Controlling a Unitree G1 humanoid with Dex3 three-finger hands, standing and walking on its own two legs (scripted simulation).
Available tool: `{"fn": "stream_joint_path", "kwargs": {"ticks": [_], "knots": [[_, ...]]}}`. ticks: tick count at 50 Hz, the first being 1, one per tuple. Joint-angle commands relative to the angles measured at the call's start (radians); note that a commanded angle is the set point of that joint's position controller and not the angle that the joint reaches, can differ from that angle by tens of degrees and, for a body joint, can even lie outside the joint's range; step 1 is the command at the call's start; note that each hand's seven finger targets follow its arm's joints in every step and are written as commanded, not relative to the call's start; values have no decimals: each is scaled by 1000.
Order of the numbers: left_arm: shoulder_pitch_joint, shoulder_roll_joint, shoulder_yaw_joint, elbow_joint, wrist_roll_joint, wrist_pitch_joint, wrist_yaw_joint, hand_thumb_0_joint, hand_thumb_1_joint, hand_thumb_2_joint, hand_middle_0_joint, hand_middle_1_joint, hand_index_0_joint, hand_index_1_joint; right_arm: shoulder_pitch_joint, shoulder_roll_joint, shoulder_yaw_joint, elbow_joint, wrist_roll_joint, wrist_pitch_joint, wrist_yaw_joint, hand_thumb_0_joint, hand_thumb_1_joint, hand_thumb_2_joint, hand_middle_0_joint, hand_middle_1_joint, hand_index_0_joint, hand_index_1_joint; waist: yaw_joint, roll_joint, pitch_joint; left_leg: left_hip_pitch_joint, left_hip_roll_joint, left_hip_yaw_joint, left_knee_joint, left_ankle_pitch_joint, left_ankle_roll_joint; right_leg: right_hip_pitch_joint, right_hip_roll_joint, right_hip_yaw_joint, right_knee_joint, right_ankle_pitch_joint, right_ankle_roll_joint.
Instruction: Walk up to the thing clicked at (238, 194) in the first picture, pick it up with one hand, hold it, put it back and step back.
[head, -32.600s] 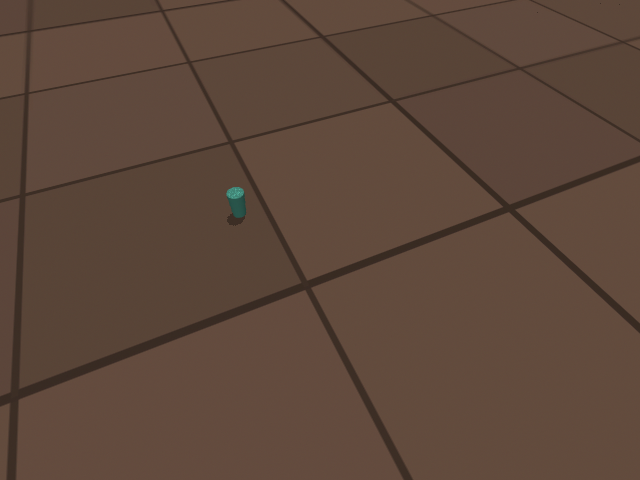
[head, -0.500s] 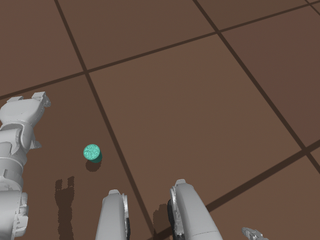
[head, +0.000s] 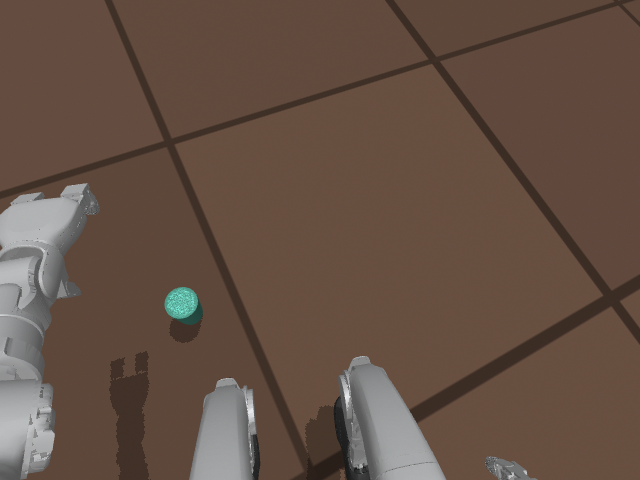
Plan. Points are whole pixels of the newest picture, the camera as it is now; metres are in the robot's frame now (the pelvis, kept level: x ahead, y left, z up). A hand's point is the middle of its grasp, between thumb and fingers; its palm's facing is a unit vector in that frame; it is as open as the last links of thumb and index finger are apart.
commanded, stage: go down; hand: left
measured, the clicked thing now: (186, 308) +0.45 +0.23 -0.56
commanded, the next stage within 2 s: none
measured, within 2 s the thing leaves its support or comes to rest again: neither
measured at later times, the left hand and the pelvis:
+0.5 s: hand (65, 256) +0.42 +0.30 -0.09, palm faces -0.41 -0.03 -0.91, open 13.0 cm; pelvis +0.00 +0.00 +0.00, yaw +0 degrees
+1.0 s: hand (65, 253) +0.43 +0.30 -0.09, palm faces -0.40 -0.02 -0.91, open 12.9 cm; pelvis +0.00 +0.00 +0.00, yaw +0 degrees
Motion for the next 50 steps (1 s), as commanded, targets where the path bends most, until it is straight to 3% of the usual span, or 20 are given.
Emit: {"fn": "stream_joint_path", "kwargs": {"ticks": [1, 7, 11, 13, 16, 19, 21, 23, 27, 28, 30, 35, 37, 39, 40, 42, 43, 44, 45, 50], "knots": [[-312, 287, 69, -156, -5, -13, 40, 0, -453, 1035, -292, -895, -225, -963, 148, -193, -70, -42, -1, -19, -18, 0, -926, -910, 199, 300, 199, 300, 9, 146, -492, 372, -17, 9, -181, 292, 11, 242, 31, -24, -132, 174, -75], [-303, 294, 83, -180, 2, -8, 58, 0, -468, 1052, -267, -929, -205, -992, 150, -197, -73, -46, -1, -14, -17, 0, -924, -910, 199, 300, 199, 300, 19, 149, -526, 405, -19, 6, -197, 289, 9, 270, 31, -26, -145, 172, -75], [-328, 276, 66, -192, -8, 2, 51, 0, -456, 1023, -283, -898, -219, -963, 152, -195, -78, -36, -4, -14, -18, 0, -924, -911, 199, 300, 199, 300, 9, 167, -532, 428, -14, 1, -197, 319, 9, 260, 34, -29, -146, 186, -74], [-289, 276, 68, -158, -10, 4, 50, 0, -446, 1025, -288, -898, -224, -963, 149, -195, -74, -39, -3, -14, -17, 0, -922, -910, 199, 300, 199, 300, 11, 147, -493, 401, -16, 4, -199, 302, 10, 263, 30, -27, -152, 178, -73], [-340, 261, 49, -175, -10, -3, 48, 0, -441, 1014, -285, -897, -223, -959, 153, -190, -76, -38, -3, -15, -18, 0, -920, -909, 199, 300, 199, 300, -3, 140, -501, 373, -19, 16, -186, 272, 17, 275, 32, -20, -161, 173, -70], [-276, 254, 53, -150, -8, -5, 51, 0, -455, 1016, -274, -905, -216, -964, 145, -192, -72, -46, -3, -18, -15, 0, -923, -910, 199, 300, 199, 300, 17, 154, -483, 380, -19, 8, -197, 278, 9, 251, 30, -25, -143, 160, -76], [-289, 245, 46, -147, -2, -5, 52, 0, -438, 1023, -283, -915, -226, -972, 144, -195, -74, -43, -3, -17, -15, 0, -923, -909, 199, 300, 199, 300, 11, 166, -483, 412, -11, -9, -204, 300, 1, 217, 30, -31, -132, 160, -79], [-322, 288, 70, -160, 5, -7, 59, 0, -438, 1009, -289, -900, -232, -958, 144, -201, -76, -42, -4, -15, -15, 0, -924, -910, 199, 300, 199, 300, 18, 174, -498, 421, -12, -4, -198, 312, 3, 221, 31, -28, -132, 169, -78], [-324, 261, 57, -160, 0, 1, 60, 0, -428, 1047, -297, -927, -237, -988, 152, -198, -72, -35, -7, -13, -13, 0, -924, -910, 199, 300, 199, 300, 7, 167, -506, 428, -13, -2, -190, 342, 6, 233, 31, -29, -136, 194, -75], [-373, 299, 69, -227, 3, -3, 59, 0, -422, 1035, -292, -922, -235, -980, 154, -199, -78, -40, -6, -13, -14, 0, -921, -909, 199, 300, 199, 300, 18, 193, -563, 450, -16, 7, -191, 353, 8, 269, 33, -24, -143, 211, -75], [-263, 270, 71, -132, -2, 10, 53, 0, -429, 1025, -285, -921, -230, -977, 154, -197, -70, -41, -5, -9, -11, 0, -923, -909, 199, 300, 199, 300, 16, 137, -505, 407, -17, 2, -195, 347, 10, 280, 32, -29, -147, 213, -74], [-287, 270, 65, -156, -14, 0, 41, 0, -440, 965, -264, -899, -220, -944, 153, -196, -75, -49, -3, -12, -10, 0, -922, -909, 199, 300, 199, 300, 15, 134, -490, 381, -16, 3, -201, 296, 10, 274, 31, -28, -148, 179, -75], [-311, 236, 38, -160, -13, -5, 39, 0, -433, 1005, -281, -915, -229, -968, 151, -193, -71, -46, -5, -14, -10, 0, -923, -909, 199, 300, 199, 300, 4, 164, -471, 390, -13, -2, -203, 286, 6, 230, 31, -29, -143, 157, -78], [-337, 281, 61, -178, -4, -12, 45, 0, -422, 1011, -286, -916, -235, -968, 154, -197, -75, -45, -3, -15, -12, 0, -923, -909, 199, 300, 199, 300, 2, 152, -521, 398, -13, 4, -184, 294, 11, 253, 34, -26, -139, 172, -76], [-301, 291, 74, -138, -1, -11, 50, 0, -439, 1022, -281, -926, -227, -981, 156, -198, -68, -43, -5, -14, -11, 0, -926, -910, 199, 300, 199, 300, 11, 136, -498, 374, -17, 5, -178, 304, 12, 255, 31, -25, -132, 183, -75], [-324, 274, 60, -164, 8, -12, 52, 0, -442, 1046, -282, -936, -224, -994, 155, -196, -66, -43, -10, -13, -8, 0, -925, -910, 199, 300, 199, 300, 11, 177, -496, 381, -17, 7, -178, 315, 9, 231, 29, -23, -124, 185, -77], [-342, 291, 67, -183, 10, -13, 53, 0, -435, 1043, -285, -934, -228, -991, 156, -198, -72, -47, -10, -13, -8, 0, -924, -910, 199, 300, 199, 300, 21, 180, -541, 420, -17, 5, -183, 324, 8, 245, 30, -26, -129, 188, -76], [-362, 283, 54, -190, 16, -11, 52, 0, -424, 1053, -296, -934, -237, -995, 161, -199, -72, -46, -9, -11, -8, 0, -924, -910, 199, 300, 199, 300, 3, 186, -545, 424, -17, 9, -180, 323, 10, 249, 31, -22, -139, 193, -75], [-357, 300, 72, -191, 12, -9, 55, 0, -440, 1041, -276, -939, -223, -994, 162, -202, -72, -47, -7, -9, -8, 0, -925, -910, 199, 300, 199, 300, 13, 177, -539, 423, -18, 4, -193, 305, 6, 256, 30, -25, -140, 180, -76], [-305, 283, 76, -154, -3, 6, 47, 0, -459, 1017, -266, -916, -210, -974, 156, -200, -72, -44, -7, -7, -10, 0, -922, -910, 199, 300, 199, 300, 16, 164, -511, 425, -14, -9, -216, 295, 3, 259, 32, -33, -147, 168, -74]]}}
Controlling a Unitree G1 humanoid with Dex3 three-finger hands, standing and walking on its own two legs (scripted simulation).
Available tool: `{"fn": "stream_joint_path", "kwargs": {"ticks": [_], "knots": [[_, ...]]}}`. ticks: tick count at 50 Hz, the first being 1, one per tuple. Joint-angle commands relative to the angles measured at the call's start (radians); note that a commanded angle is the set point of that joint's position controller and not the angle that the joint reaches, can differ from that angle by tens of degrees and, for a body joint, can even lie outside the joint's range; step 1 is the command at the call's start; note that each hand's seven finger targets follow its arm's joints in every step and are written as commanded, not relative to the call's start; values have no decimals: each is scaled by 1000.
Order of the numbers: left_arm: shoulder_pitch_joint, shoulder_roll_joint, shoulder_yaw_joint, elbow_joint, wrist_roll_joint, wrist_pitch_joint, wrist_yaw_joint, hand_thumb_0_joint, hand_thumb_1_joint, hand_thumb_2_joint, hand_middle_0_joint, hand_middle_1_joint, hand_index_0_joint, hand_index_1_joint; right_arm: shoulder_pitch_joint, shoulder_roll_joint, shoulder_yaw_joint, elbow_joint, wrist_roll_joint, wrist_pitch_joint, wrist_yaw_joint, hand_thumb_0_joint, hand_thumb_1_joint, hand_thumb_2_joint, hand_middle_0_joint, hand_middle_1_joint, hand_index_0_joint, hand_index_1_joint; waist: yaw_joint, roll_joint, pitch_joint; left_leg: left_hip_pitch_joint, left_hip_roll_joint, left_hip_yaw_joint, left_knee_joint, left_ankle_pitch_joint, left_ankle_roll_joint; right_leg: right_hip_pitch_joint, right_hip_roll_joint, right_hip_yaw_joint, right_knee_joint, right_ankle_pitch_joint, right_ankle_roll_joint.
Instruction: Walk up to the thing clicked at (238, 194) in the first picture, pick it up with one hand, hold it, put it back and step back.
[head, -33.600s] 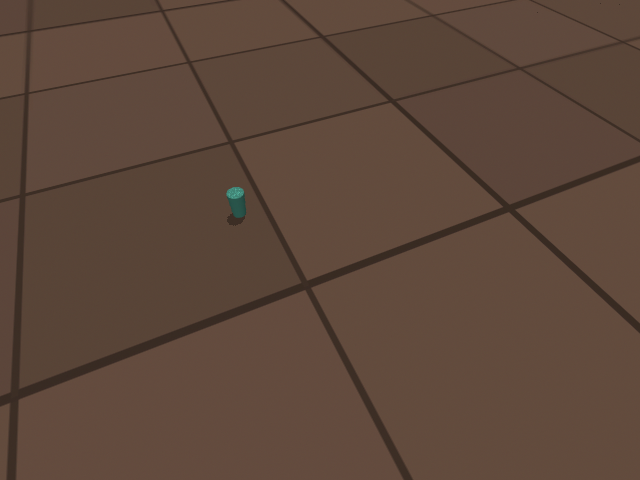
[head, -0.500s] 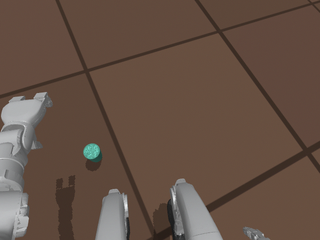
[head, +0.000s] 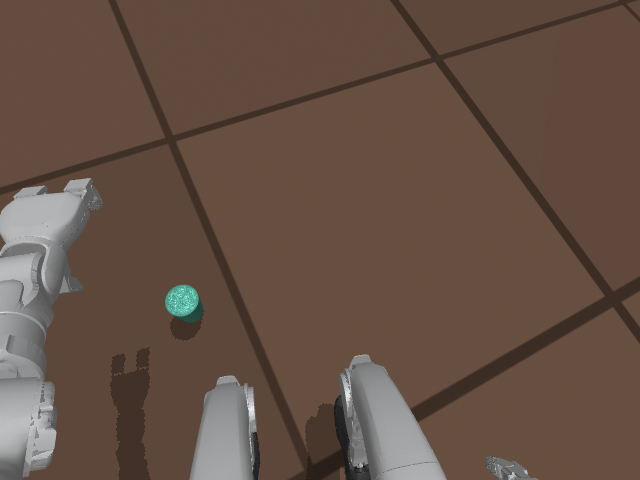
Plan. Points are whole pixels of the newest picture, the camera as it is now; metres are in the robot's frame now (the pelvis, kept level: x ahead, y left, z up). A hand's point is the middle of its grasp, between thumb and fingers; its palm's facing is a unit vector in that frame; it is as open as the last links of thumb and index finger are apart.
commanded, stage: go down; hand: left
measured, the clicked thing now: (187, 306) +0.45 +0.23 -0.55
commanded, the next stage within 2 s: none
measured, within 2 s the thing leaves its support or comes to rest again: neither
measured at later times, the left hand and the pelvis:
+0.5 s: hand (63, 250) +0.43 +0.30 -0.09, palm faces -0.41 -0.04 -0.91, open 12.9 cm; pelvis +0.00 +0.00 +0.00, yaw +0 degrees
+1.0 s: hand (64, 252) +0.43 +0.30 -0.09, palm faces -0.42 -0.04 -0.91, open 13.0 cm; pelvis +0.00 +0.00 +0.01, yaw +0 degrees
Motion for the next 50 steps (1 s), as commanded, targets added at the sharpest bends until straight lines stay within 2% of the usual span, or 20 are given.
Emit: {"fn": "stream_joint_path", "kwargs": {"ticks": [1, 6, 11, 12, 14, 16, 18, 22, 23, 26, 28, 29, 32, 39, 42, 43, 46, 48, 49, 50], "knots": [[-311, 280, 59, -158, -24, 12, 31, 0, -442, 992, -274, -893, -219, -949, 157, -195, -74, -50, 2, -15, -19, 0, -918, -908, 199, 300, 199, 300, 9, 164, -513, 430, -12, 1, -232, 288, 8, 267, 36, -30, -170, 166, -74], [-245, 257, 56, -116, -33, 6, 31, 0, -444, 975, -279, -881, -221, -939, 151, -187, -68, -48, 3, -23, -21, 0, -918, -909, 199, 300, 199, 300, 11, 123, -474, 363, -17, 16, -206, 289, 16, 272, 34, -23, -165, 181, -73], [-341, 275, 51, -182, -13, -10, 44, 0, -437, 1019, -281, -920, -228, -975, 158, -189, -73, -48, 3, -27, -22, 0, -924, -909, 199, 300, 199, 300, 1, 173, -505, 391, -14, 12, -202, 279, 10, 237, 33, -20, -149, 166, -77], [-314, 278, 53, -140, -8, -6, 48, 0, -435, 1015, -279, -931, -228, -983, 158, -190, -67, -44, 1, -25, -21, 0, -925, -910, 199, 300, 199, 300, 0, 165, -479, 378, -16, 13, -199, 277, 11, 231, 32, -20, -152, 166, -76], [-345, 299, 67, -184, -7, -6, 54, 0, -431, 1037, -283, -938, -230, -991, 161, -199, -72, -43, 0, -24, -19, 0, -925, -910, 199, 300, 199, 300, 7, 188, -515, 413, -13, 1, -215, 284, 3, 232, 30, -24, -144, 164, -78], [-361, 279, 54, -201, -9, -1, 48, 0, -423, 1014, -293, -901, -232, -962, 161, -198, -75, -40, -3, -23, -17, 0, -919, -909, 199, 300, 199, 300, 6, 209, -554, 458, -9, -2, -209, 334, 1, 224, 32, -29, -140, 186, -78], [-336, 310, 76, -192, -11, 7, 46, 0, -411, 1006, -286, -924, -239, -972, 164, -205, -77, -41, 0, -19, -17, 0, -922, -909, 199, 300, 199, 300, 19, 202, -573, 482, -10, -10, -219, 357, -3, 245, 31, -30, -139, 197, -78], [-293, 275, 65, -127, -32, 20, 36, 0, -429, 973, -275, -910, -230, -956, 158, -195, -73, -38, 1, -17, -18, 0, -922, -909, 199, 300, 199, 300, 6, 149, -507, 431, -10, -6, -229, 299, 7, 263, 34, -33, -168, 175, -73], [-270, 250, 50, -132, -34, 21, 30, 0, -419, 974, -283, -904, -237, -950, 159, -192, -69, -40, 0, -19, -17, 0, -922, -909, 199, 300, 199, 300, 2, 149, -504, 430, -11, -5, -223, 326, 8, 264, 33, -32, -165, 191, -74], [-267, 257, 47, -132, -31, 15, 23, 0, -407, 947, -297, -871, -247, -922, 161, -190, -72, -41, 0, -20, -16, 0, -918, -908, 199, 300, 199, 300, 9, 148, -507, 424, -9, 3, -203, 369, 11, 260, 36, -31, -156, 216, -75], [-282, 267, 58, -136, -35, 6, 28, 0, -428, 982, -273, -925, -231, -967, 157, -188, -70, -43, 1, -22, -15, 0, -924, -909, 199, 300, 199, 300, 7, 131, -487, 376, -14, 10, -204, 316, 12, 271, 31, -25, -158, 199, -75], [-296, 255, 42, -136, -30, 2, 29, 0, -445, 988, -261, -925, -218, -968, 156, -183, -69, -46, 1, -22, -15, 0, -924, -908, 199, 300, 199, 300, 1, 136, -471, 358, -17, 18, -204, 283, 15, 278, 32, -20, -163, 186, -73], [-345, 263, 42, -171, -13, -9, 42, 0, -432, 969, -266, -902, -223, -945, 158, -190, -74, -49, 2, -26, -19, 0, -922, -908, 199, 300, 199, 300, -1, 164, -493, 386, -16, 13, -216, 236, 9, 245, 31, -20, -163, 139, -77], [-335, 291, 68, -179, -10, 14, 48, 0, -409, 996, -291, -916, -244, -964, 162, -199, -73, -42, -1, -19, -16, 0, -923, -909, 199, 300, 199, 300, 11, 191, -560, 470, -10, -7, -220, 353, 1, 254, 31, -29, -150, 203, -77], [-285, 262, 55, -124, -24, 24, 38, 0, -415, 951, -287, -891, -243, -935, 161, -194, -71, -37, -2, -18, -15, 0, -922, -910, 199, 300, 199, 300, 10, 167, -501, 452, -9, -5, -221, 364, 4, 247, 34, -32, -162, 207, -74], [-280, 258, 60, -134, -32, 23, 35, 0, -412, 959, -279, -902, -238, -944, 165, -194, -75, -38, 0, -19, -15, 0, -920, -908, 199, 300, 199, 300, 7, 141, -523, 452, -9, -5, -220, 370, 6, 270, 34, -33, -163, 219, -74], [-266, 234, 36, -120, -31, 18, 29, 0, -430, 963, -266, -914, -226, -954, 167, -186, -70, -41, 0, -21, -13, 0, -921, -908, 199, 300, 199, 300, 0, 129, -482, 383, -15, 11, -211, 332, 13, 290, 33, -26, -167, 215, -73], [-264, 259, 54, -114, -29, 12, 34, 0, -424, 954, -271, -921, -236, -958, 162, -191, -70, -43, 0, -22, -13, 0, -926, -910, 199, 300, 199, 300, 11, 126, -483, 388, -14, 9, -204, 329, 14, 263, 32, -24, -161, 202, -75], [-281, 231, 31, -124, -26, 8, 31, 0, -419, 952, -268, -919, -234, -954, 161, -189, -70, -45, -1, -24, -12, 0, -924, -908, 199, 300, 199, 300, -4, 150, -480, 388, -12, 10, -196, 331, 11, 242, 31, -24, -152, 201, -77], [-302, 249, 37, -144, -18, 3, 35, 0, -424, 954, -267, -920, -232, -955, 163, -191, -74, -46, -1, -25, -12, 0, -925, -909, 199, 300, 199, 300, 3, 150, -489, 390, -14, 11, -202, 319, 10, 251, 32, -23, -154, 196, -76]]}}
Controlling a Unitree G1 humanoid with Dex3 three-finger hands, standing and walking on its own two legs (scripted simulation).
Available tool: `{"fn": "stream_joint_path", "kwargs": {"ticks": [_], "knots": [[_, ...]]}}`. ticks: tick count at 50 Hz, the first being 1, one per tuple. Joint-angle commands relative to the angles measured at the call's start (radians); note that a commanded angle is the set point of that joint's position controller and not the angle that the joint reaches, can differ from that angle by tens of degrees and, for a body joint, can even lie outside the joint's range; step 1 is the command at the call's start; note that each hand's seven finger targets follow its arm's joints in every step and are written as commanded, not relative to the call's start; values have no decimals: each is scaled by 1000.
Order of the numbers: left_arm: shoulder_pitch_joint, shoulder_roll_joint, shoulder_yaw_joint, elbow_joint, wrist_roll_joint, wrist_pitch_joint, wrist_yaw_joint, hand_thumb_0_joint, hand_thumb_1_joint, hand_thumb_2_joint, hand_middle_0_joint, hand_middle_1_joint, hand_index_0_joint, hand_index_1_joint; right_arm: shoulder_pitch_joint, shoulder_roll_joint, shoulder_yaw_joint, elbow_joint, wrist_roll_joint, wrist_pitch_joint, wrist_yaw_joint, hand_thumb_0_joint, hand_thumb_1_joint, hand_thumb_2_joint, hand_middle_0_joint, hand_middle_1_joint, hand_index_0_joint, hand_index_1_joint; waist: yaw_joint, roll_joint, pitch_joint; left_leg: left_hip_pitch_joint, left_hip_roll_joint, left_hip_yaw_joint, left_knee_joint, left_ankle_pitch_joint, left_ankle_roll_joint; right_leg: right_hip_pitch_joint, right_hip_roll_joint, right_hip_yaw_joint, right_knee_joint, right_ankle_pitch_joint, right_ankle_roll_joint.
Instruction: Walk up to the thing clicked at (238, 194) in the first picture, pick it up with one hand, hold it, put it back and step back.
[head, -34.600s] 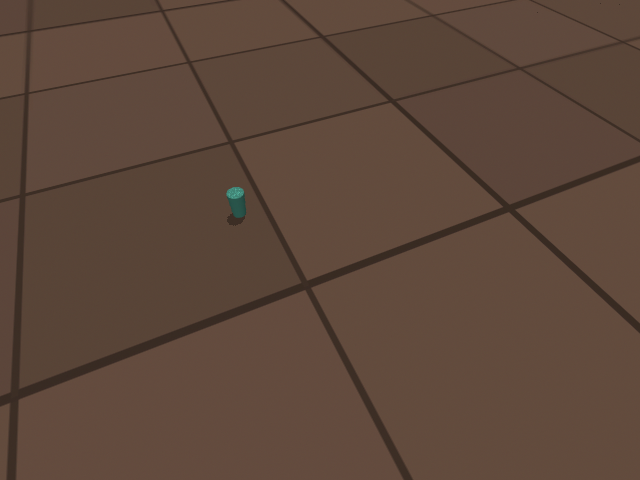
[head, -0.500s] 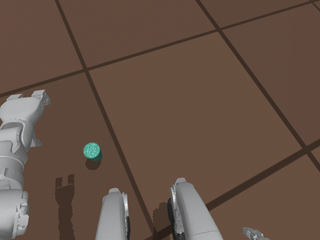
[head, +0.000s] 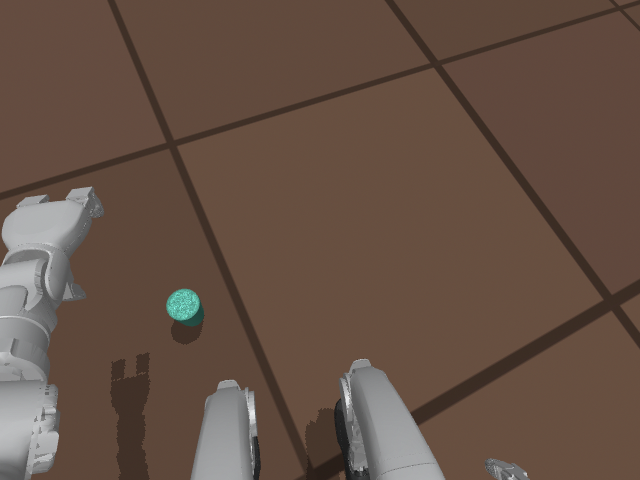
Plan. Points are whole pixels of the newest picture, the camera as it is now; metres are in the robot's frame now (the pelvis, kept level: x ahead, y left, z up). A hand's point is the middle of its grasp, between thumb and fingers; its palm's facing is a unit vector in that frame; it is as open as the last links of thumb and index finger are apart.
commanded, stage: go down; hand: left
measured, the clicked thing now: (188, 310) +0.45 +0.23 -0.56
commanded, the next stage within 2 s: none
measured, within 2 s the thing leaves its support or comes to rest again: neither
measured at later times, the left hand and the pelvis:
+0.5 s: hand (70, 261) +0.42 +0.30 -0.09, palm faces -0.43 -0.03 -0.90, open 13.0 cm; pelvis +0.00 +0.00 +0.00, yaw +0 degrees
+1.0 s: hand (72, 261) +0.42 +0.29 -0.10, palm faces -0.42 -0.02 -0.91, open 13.1 cm; pelvis +0.00 +0.00 -0.01, yaw +0 degrees
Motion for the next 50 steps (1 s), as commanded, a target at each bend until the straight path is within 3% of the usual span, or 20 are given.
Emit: {"fn": "stream_joint_path", "kwargs": {"ticks": [1, 3, 9, 12, 17, 24, 27, 33, 36, 39, 41, 46, 47, 50], "knots": [[-306, 260, 52, -150, 4, -12, 40, 0, -421, 955, -269, -926, -235, -960, 154, -194, -70, -45, -1, -15, -15, 0, -926, -909, 199, 300, 199, 300, -1, 153, -471, 364, -14, 8, -179, 301, 7, 223, 30, -26, -128, 180, -80], [-376, 290, 64, -197, 11, -18, 50, 0, -421, 964, -268, -919, -231, -956, 155, -201, -74, -45, -2, -15, -16, 0, -923, -908, 199, 300, 199, 300, 7, 181, -502, 399, -13, 1, -196, 277, 1, 215, 30, -27, -127, 156, -81], [-357, 301, 77, -194, 8, 1, 51, 0, -413, 991, -283, -929, -241, -972, 158, -202, -71, -43, -3, -12, -17, 0, -924, -909, 199, 300, 199, 300, 11, 178, -540, 427, -16, 4, -197, 316, 5, 256, 31, -27, -142, 189, -76], [-320, 273, 63, -162, 0, 14, 38, 0, -436, 988, -262, -935, -221, -976, 159, -199, -71, -40, -2, -10, -16, 0, -923, -909, 199, 300, 199, 300, 6, 159, -522, 431, -14, -4, -208, 328, 3, 264, 31, -32, -145, 197, -76], [-258, 248, 56, -126, -21, 9, 31, 0, -436, 949, -263, -906, -226, -944, 147, -189, -66, -46, 3, -14, -21, 0, -923, -908, 199, 300, 199, 300, 7, 122, -441, 353, -15, 5, -216, 254, 7, 261, 31, -30, -159, 154, -75], [-336, 259, 49, -152, 8, -16, 47, 0, -426, 974, -271, -933, -233, -972, 152, -195, -66, -43, -2, -18, -19, 0, -926, -909, 199, 300, 199, 300, -3, 161, -465, 382, -11, -2, -187, 296, 3, 197, 29, -28, -126, 166, -80], [-383, 292, 62, -210, 18, -14, 54, 0, -419, 992, -268, -952, -232, -988, 158, -199, -72, -45, -5, -16, -18, 0, -925, -909, 199, 300, 199, 300, 3, 203, -545, 424, -15, 10, -182, 312, 4, 230, 30, -21, -131, 185, -79], [-321, 288, 70, -179, 4, 11, 41, 0, -427, 962, -249, -944, -218, -975, 162, -198, -73, -42, -3, -10, -16, 0, -921, -908, 199, 300, 199, 300, 15, 170, -546, 435, -16, 4, -198, 347, 5, 278, 33, -29, -143, 214, -75], [-275, 261, 69, -152, -20, 14, 31, 0, -429, 952, -248, -923, -214, -958, 152, -194, -74, -41, 0, -11, -17, 0, -917, -907, 199, 300, 199, 300, 15, 142, -507, 409, -13, -1, -205, 334, 4, 272, 33, -34, -145, 204, -76], [-275, 250, 50, -143, -10, 5, 30, 0, -447, 940, -243, -918, -210, -951, 148, -185, -71, -47, 5, -13, -22, 0, -920, -907, 199, 300, 199, 300, 6, 113, -462, 339, -19, 15, -200, 262, 14, 287, 35, -25, -162, 171, -73], [-265, 253, 60, -134, -18, -2, 37, 0, -442, 921, -242, -914, -213, -943, 140, -185, -66, -50, 3, -18, -23, 0, -921, -908, 199, 300, 199, 300, 11, 117, -435, 324, -18, 12, -201, 238, 12, 260, 32, -26, -153, 145, -75], [-326, 252, 50, -173, 4, -21, 55, 0, -431, 971, -246, -957, -218, -985, 139, -191, -71, -43, -2, -25, -24, 0, -924, -908, 199, 300, 199, 300, 4, 161, -479, 368, -15, 6, -173, 284, 5, 195, 30, -25, -117, 162, -80], [-359, 277, 61, -198, 10, -23, 59, 0, -429, 977, -242, -969, -216, -995, 145, -197, -74, -38, -2, -25, -25, 0, -923, -908, 199, 300, 199, 300, 6, 183, -498, 386, -15, 3, -177, 288, 1, 192, 29, -24, -113, 161, -81], [-347, 282, 66, -200, 14, -12, 61, 0, -437, 976, -238, -971, -212, -997, 154, -199, -71, -39, -5, -21, -21, 0, -923, -908, 199, 300, 199, 300, 15, 196, -536, 427, -15, -1, -183, 330, -1, 217, 30, -28, -115, 188, -80]]}}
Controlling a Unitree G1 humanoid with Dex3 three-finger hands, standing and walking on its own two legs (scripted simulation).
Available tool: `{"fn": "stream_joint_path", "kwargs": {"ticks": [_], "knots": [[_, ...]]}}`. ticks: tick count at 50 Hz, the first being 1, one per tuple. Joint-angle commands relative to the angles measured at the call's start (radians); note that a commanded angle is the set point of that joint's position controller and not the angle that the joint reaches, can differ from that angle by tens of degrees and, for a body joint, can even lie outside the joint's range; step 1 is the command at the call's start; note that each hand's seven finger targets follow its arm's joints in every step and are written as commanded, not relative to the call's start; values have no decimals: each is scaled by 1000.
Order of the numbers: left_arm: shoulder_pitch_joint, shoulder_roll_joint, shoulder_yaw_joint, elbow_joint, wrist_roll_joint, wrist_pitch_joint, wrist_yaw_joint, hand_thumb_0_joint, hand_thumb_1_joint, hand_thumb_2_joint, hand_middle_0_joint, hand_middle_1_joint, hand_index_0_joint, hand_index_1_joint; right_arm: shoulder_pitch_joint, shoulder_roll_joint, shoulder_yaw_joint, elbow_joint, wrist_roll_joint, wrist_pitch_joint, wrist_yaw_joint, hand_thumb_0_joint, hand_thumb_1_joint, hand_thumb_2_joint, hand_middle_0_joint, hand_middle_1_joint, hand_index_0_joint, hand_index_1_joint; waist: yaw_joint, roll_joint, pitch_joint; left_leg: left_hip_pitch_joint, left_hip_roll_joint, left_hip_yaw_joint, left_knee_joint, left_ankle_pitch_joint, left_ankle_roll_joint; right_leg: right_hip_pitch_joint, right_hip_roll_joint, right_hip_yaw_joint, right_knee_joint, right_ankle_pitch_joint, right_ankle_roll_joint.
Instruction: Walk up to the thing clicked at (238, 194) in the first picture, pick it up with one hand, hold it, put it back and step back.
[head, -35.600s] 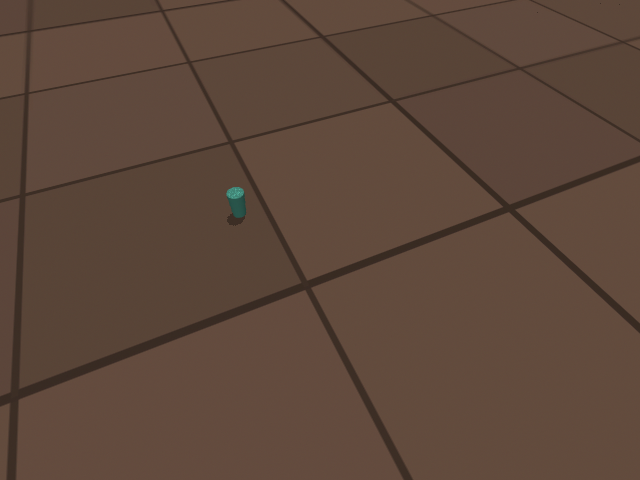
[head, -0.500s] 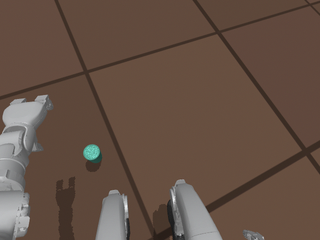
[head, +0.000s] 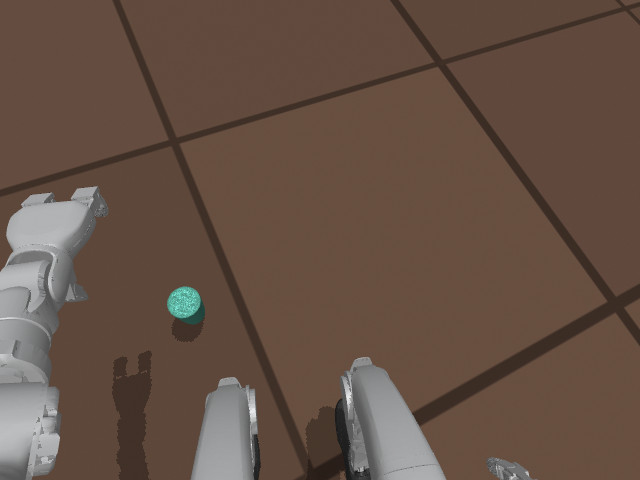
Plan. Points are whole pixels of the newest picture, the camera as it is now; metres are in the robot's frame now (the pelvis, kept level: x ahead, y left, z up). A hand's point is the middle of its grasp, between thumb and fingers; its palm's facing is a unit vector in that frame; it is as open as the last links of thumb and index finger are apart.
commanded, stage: go down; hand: left
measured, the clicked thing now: (189, 308) +0.45 +0.23 -0.55
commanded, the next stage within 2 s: stand in 1.80 s
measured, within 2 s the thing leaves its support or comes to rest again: neither
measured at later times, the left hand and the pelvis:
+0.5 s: hand (73, 253) +0.43 +0.29 -0.09, palm faces -0.41 -0.02 -0.91, open 13.1 cm; pelvis +0.00 +0.00 +0.00, yaw +0 degrees
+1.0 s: hand (73, 250) +0.43 +0.29 -0.09, palm faces -0.41 -0.02 -0.91, open 13.2 cm; pelvis +0.00 +0.00 +0.00, yaw +0 degrees
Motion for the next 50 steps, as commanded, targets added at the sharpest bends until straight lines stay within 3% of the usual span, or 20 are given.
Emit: {"fn": "stream_joint_path", "kwargs": {"ticks": [1, 4, 6, 7, 8, 12, 14, 15, 20, 21, 27, 29, 31, 34, 36, 39, 42, 46, 47, 50], "knots": [[-347, 298, 76, -194, -6, 9, 44, 0, -410, 970, -260, -957, -231, -986, 153, -202, -76, -46, -1, -10, -14, 0, -921, -908, 199, 300, 199, 300, 14, 188, -559, 467, -11, 5, -204, 350, 5, 257, 32, -25, -146, 211, -76], [-342, 274, 68, -182, -27, 25, 34, 0, -414, 953, -263, -928, -229, -962, 160, -201, -75, -42, -3, -6, -12, 0, -918, -908, 199, 300, 199, 300, 4, 179, -533, 482, -6, -10, -222, 362, 1, 252, 33, -34, -153, 210, -75], [-349, 292, 75, -197, -31, 27, 24, 0, -421, 902, -250, -897, -219, -928, 159, -200, -78, -42, -2, -5, -12, 0, -914, -907, 199, 300, 199, 300, 11, 189, -545, 480, -6, -2, -218, 378, 3, 263, 37, -33, -159, 217, -75], [-290, 290, 87, -135, -35, 32, 21, 0, -432, 888, -241, -890, -211, -921, 159, -199, -74, -41, -2, -3, -12, 0, -914, -907, 199, 300, 199, 300, 9, 143, -518, 460, -7, -4, -219, 360, 7, 279, 34, -34, -168, 215, -73], [-283, 252, 59, -135, -40, 29, 15, 0, -425, 898, -250, -906, -225, -931, 153, -190, -69, -45, -1, -3, -11, 0, -921, -908, 199, 300, 199, 300, -2, 139, -485, 417, -9, 5, -213, 346, 11, 280, 36, -30, -168, 217, -73], [-317, 251, 48, -141, -37, 12, 14, 0, -451, 916, -228, -934, -205, -957, 145, -186, -67, -49, 1, -10, -15, 0, -923, -908, 199, 300, 199, 300, -8, 140, -451, 361, -14, 18, -211, 256, 15, 269, 33, -20, -173, 165, -73], [-306, 274, 66, -125, -26, 6, 22, 0, -442, 913, -231, -938, -211, -957, 143, -192, -68, -48, 3, -11, -17, 0, -924, -908, 199, 300, 199, 300, 4, 130, -448, 370, -12, 11, -213, 246, 12, 247, 31, -22, -168, 148, -75], [-313, 256, 51, -135, -24, 2, 24, 0, -432, 937, -244, -939, -220, -964, 143, -187, -68, -53, 3, -12, -17, 0, -924, -908, 199, 300, 199, 300, -4, 137, -456, 361, -14, 18, -204, 249, 15, 253, 34, -20, -165, 158, -75], [-358, 308, 76, -181, -2, 4, 40, 0, -434, 963, -247, -959, -220, -986, 156, -197, -67, -52, -2, -10, -13, 0, -925, -909, 199, 300, 199, 300, 11, 186, -519, 426, -14, 11, -207, 319, 7, 256, 30, -20, -148, 198, -76], [-360, 294, 70, -181, 1, 9, 38, 0, -422, 973, -253, -955, -224, -984, 162, -200, -71, -53, -2, -7, -12, 0, -922, -908, 199, 300, 199, 300, 6, 194, -533, 454, -11, 5, -214, 329, 3, 250, 31, -23, -149, 195, -77], [-335, 283, 62, -145, -16, 28, 20, 0, -432, 957, -249, -946, -221, -975, 162, -198, -67, -44, -2, -1, -10, 0, -923, -909, 199, 300, 199, 300, 0, 169, -502, 459, -5, -4, -226, 347, 5, 262, 35, -32, -165, 202, -74], [-357, 277, 61, -159, -26, 26, 14, 0, -431, 963, -245, -950, -217, -978, 165, -199, -73, -45, -1, -2, -11, 0, -922, -908, 199, 300, 199, 300, -3, 167, -516, 467, -5, -1, -229, 336, 6, 266, 36, -30, -173, 195, -75], [-324, 241, 37, -123, -30, 22, 8, 0, -426, 949, -242, -953, -219, -976, 160, -188, -67, -45, 0, -6, -13, 0, -922, -907, 199, 300, 199, 300, -16, 136, -466, 398, -10, 12, -216, 305, 14, 277, 36, -27, -181, 196, -73], [-290, 266, 60, -93, -24, 14, 12, 0, -462, 922, -217, -951, -198, -970, 154, -189, -62, -49, 0, -8, -12, 0, -927, -909, 199, 300, 199, 300, 1, 118, -451, 361, -14, 15, -213, 278, 14, 281, 31, -23, -172, 182, -74], [-340, 259, 39, -123, -8, 4, 13, 0, -439, 936, -231, -955, -211, -975, 152, -188, -66, -53, 0, -9, -13, 0, -925, -908, 199, 300, 199, 300, -10, 146, -464, 366, -14, 21, -201, 276, 17, 262, 34, -17, -165, 183, -74], [-332, 299, 78, -133, -5, 0, 32, 0, -451, 926, -217, -960, -201, -976, 152, -192, -65, -54, -1, -10, -12, 0, -926, -908, 199, 300, 199, 300, 9, 146, -483, 360, -19, 22, -202, 265, 14, 272, 31, -17, -157, 174, -75], [-365, 301, 74, -166, 3, 6, 36, 0, -449, 956, -230, -962, -205, -987, 158, -195, -71, -55, 0, -9, -13, 0, -925, -909, 199, 300, 199, 300, 5, 170, -521, 408, -16, 19, -209, 275, 13, 273, 34, -18, -164, 177, -74], [-346, 310, 86, -171, -11, 24, 35, 0, -434, 965, -240, -967, -215, -993, 161, -198, -71, -45, -2, -6, -13, 0, -923, -908, 199, 300, 199, 300, 11, 174, -538, 446, -11, 10, -214, 338, 9, 281, 36, -27, -162, 212, -73], [-330, 278, 70, -165, -18, 28, 29, 0, -430, 953, -243, -956, -217, -982, 162, -196, -70, -46, -1, -5, -12, 0, -922, -908, 199, 300, 199, 300, 2, 171, -522, 450, -10, 5, -219, 346, 8, 273, 36, -29, -164, 212, -75], [-334, 288, 73, -167, -26, 33, 23, 0, -442, 936, -226, -954, -206, -973, 163, -194, -72, -43, 1, -4, -15, 0, -922, -908, 199, 300, 199, 300, 4, 156, -508, 441, -10, 7, -232, 320, 10, 294, 36, -29, -181, 201, -72]]}}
